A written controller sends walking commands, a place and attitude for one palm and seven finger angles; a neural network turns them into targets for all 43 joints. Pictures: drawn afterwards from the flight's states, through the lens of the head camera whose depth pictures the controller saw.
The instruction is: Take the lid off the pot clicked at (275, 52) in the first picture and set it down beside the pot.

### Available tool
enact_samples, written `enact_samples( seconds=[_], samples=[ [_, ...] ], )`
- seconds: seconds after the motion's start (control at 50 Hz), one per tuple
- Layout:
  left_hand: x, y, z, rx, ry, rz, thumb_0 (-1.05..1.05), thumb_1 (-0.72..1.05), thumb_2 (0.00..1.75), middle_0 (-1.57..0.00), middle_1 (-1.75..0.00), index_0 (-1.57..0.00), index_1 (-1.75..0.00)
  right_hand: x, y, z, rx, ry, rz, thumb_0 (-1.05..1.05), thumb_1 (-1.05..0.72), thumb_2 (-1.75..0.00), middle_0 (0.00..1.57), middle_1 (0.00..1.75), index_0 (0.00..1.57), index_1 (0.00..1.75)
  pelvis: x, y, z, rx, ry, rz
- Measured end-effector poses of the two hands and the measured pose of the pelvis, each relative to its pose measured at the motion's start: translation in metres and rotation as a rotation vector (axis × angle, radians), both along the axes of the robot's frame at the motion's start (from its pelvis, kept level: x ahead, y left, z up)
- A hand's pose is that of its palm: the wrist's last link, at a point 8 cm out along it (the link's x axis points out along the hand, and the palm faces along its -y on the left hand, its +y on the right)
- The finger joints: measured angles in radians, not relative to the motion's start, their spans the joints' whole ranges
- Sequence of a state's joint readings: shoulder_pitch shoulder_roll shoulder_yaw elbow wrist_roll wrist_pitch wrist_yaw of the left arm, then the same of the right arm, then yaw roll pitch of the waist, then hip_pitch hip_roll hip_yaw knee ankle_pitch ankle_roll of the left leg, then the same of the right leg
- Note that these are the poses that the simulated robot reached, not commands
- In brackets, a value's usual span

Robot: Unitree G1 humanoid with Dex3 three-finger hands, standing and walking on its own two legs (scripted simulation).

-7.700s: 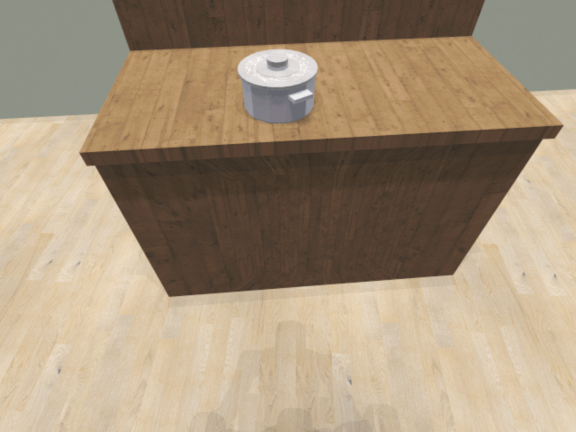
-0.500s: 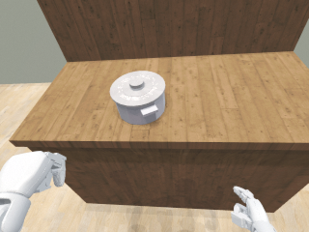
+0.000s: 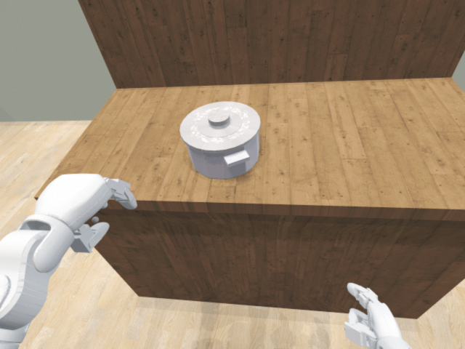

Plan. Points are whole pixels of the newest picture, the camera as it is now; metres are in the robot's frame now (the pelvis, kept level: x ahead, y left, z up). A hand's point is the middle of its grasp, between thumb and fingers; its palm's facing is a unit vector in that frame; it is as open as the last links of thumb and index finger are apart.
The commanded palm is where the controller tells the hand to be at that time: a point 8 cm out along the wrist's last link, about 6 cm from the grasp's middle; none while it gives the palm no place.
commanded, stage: reach forward and open the fingers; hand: left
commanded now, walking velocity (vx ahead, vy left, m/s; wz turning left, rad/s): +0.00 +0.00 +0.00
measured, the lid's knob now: (218, 117) +0.58 +0.11 +0.09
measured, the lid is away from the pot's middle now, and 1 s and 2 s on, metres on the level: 0.00 0.00 0.00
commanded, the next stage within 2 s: move the open hand above the knob in 0.34 s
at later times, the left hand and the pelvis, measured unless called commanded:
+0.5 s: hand (102, 187) +0.30 +0.25 +0.16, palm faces -0.10 -0.04 -0.99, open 10.1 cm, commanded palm +0.28 +0.23 +0.23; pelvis -0.01 +0.00 +0.00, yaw +0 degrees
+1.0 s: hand (151, 155) +0.38 +0.19 +0.16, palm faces -0.16 -0.04 -0.99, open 10.1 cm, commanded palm +0.36 +0.19 +0.23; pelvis +0.01 -0.01 +0.00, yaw +0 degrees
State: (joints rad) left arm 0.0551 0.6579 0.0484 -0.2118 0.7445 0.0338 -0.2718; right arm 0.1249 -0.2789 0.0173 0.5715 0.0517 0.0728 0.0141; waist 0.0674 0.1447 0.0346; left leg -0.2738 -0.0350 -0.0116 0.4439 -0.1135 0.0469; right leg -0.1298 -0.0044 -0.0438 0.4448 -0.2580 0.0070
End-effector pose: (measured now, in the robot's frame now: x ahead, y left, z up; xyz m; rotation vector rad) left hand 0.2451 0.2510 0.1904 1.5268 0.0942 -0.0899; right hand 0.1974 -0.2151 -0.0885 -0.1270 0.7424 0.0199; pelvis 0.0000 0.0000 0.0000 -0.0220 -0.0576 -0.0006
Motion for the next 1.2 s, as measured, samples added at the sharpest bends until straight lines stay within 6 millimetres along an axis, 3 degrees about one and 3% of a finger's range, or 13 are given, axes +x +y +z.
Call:
enact_samples(
  seconds=[0.2, 0.48, 0.78, 1.2],
  samples=[
    [0.018, 0.001, 0.011, 0.007, -0.011, 0.003, 0.0, -0.26, 1.44, -0.87, -0.16, -0.88, -0.17, -0.005, 0.005, 0.001, 0.006, -0.012, -0.003, 0.01, -0.91, -0.9, 0.2, 0.3, 0.2, 0.3, -0.006, 0.005, -0.001, 0.003, -0.005, -0.004],
    [0.042, -0.001, 0.025, 0.008, -0.014, 0.021, 0.0, -0.33, 1.5, -0.85, -0.09, -0.86, -0.09, -0.001, 0.003, 0.003, -0.008, -0.022, 0.006, 0.01, -0.91, -0.9, 0.2, 0.3, 0.2, 0.3, -0.007, 0.004, -0.001, 0.006, -0.002, 0.002],
    [0.083, -0.039, 0.029, -0.002, -0.001, -0.011, 0.0, -0.34, 1.51, -0.85, -0.08, -0.86, -0.08, 0.003, -0.002, -0.003, 0.012, 0.007, 0.015, 0.01, -0.91, -0.9, 0.2, 0.3, 0.2, 0.3, 0.0, -0.003, -0.002, 0.016, 0.014, 0.003],
    [0.156, -0.081, 0.027, 0.004, 0.089, 0.006, 0.0, -0.34, 1.51, -0.85, -0.08, -0.86, -0.08, -0.007, -0.035, -0.018, -0.004, 0.111, -0.065, 0.01, -0.91, -0.9, 0.2, 0.3, 0.2, 0.3, 0.018, -0.016, -0.004, 0.03, 0.051, 0.002]
  ],
)
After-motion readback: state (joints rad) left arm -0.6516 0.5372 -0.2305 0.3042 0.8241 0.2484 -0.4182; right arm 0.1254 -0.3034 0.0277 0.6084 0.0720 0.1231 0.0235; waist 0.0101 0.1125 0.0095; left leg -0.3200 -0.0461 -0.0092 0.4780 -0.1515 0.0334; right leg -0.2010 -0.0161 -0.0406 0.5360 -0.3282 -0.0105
